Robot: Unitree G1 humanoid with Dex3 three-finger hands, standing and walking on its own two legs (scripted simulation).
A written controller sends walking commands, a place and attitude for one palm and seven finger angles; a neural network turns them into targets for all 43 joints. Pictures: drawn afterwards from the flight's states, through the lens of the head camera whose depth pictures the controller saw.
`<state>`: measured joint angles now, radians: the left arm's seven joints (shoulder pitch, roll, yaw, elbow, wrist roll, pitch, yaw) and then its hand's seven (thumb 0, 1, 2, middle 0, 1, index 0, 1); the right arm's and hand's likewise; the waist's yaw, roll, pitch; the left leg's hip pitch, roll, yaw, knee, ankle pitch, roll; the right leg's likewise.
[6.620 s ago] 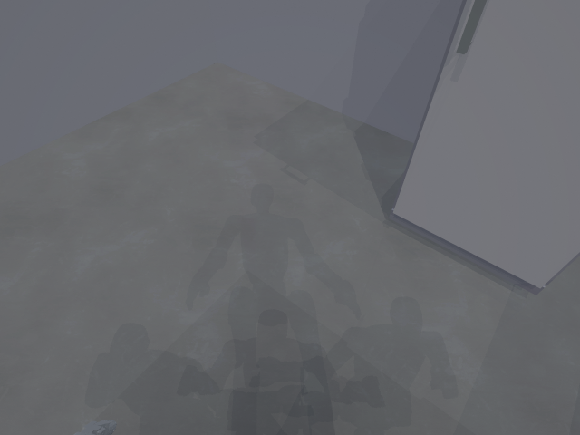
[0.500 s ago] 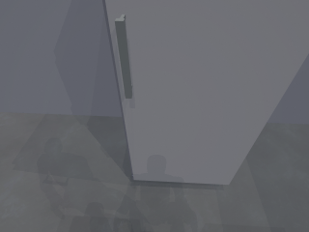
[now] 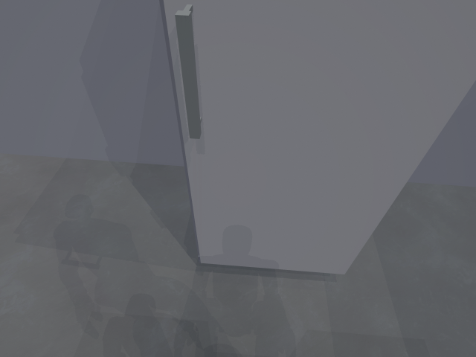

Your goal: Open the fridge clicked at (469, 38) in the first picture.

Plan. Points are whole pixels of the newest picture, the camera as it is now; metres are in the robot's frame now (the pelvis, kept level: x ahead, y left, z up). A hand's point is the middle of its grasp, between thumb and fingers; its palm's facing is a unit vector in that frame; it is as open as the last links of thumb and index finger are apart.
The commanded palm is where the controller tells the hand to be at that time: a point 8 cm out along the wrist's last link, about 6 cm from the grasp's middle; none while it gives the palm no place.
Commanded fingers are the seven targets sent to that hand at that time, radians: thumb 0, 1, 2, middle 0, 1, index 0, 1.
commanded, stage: look again from close up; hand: left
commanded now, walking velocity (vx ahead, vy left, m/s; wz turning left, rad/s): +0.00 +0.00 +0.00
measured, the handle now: (192, 78) +0.58 +0.14 +0.19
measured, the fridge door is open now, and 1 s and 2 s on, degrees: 0 0 0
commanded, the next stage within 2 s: shuffle to correct the standing spot in 1.88 s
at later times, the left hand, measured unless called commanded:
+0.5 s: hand out of the picture +0.00 +0.16 -0.17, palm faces +0.06 -0.98 -0.17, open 7.4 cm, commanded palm none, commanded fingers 0.00 0.90 0.90 -0.20 -0.30 -0.20 -0.30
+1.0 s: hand out of the picture +0.01 +0.15 -0.17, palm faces +0.05 -0.99 -0.16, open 7.4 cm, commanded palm none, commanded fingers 0.00 0.90 0.90 -0.20 -0.30 -0.20 -0.30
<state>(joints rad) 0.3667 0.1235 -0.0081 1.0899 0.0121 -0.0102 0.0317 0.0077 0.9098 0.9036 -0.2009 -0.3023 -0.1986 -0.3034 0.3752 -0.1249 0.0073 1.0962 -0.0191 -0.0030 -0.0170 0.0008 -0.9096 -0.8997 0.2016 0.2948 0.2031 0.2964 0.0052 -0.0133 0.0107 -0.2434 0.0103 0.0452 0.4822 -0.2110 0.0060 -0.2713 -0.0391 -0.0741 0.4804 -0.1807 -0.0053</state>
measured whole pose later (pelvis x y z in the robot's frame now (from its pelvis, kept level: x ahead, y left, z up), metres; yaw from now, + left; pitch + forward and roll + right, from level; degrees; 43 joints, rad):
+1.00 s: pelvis +0.02 +0.00 +0.00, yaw +0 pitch -2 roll +0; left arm 0.33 0.12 0.00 1.09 0.01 -0.02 0.03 0.01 0.91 0.90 -0.20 -0.30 -0.20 -0.30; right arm 0.32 -0.12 0.01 1.11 -0.02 -0.01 -0.02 0.00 -0.91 -0.90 0.20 0.29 0.20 0.30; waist 0.01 -0.01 0.03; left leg -0.19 0.01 0.05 0.43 -0.22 0.00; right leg -0.22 -0.03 -0.07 0.44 -0.19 -0.01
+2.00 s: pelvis +0.03 -0.01 +0.00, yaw +0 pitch -1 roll +0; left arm 0.33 0.12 0.00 1.10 0.01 -0.02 0.04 0.01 0.91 0.90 -0.20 -0.30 -0.20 -0.30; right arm 0.31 -0.11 0.01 1.13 -0.02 -0.02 -0.03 0.00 -0.91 -0.90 0.20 0.29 0.20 0.30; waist 0.01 -0.01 0.03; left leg -0.17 0.02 0.04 0.42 -0.23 0.00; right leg -0.20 -0.03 -0.07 0.44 -0.21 -0.01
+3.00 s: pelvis +0.09 -0.03 -0.01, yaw +2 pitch -2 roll +1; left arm 0.23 0.16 0.03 1.02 0.02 -0.02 0.05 0.01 0.94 0.90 -0.20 -0.30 -0.20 -0.30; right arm 0.22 -0.16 -0.04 1.09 -0.01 0.02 -0.04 0.01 -0.93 -0.90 0.20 0.29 0.20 0.30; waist 0.02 0.00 0.07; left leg -0.22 0.04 0.06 0.65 -0.43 -0.01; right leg -0.25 -0.03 -0.12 0.57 -0.29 -0.05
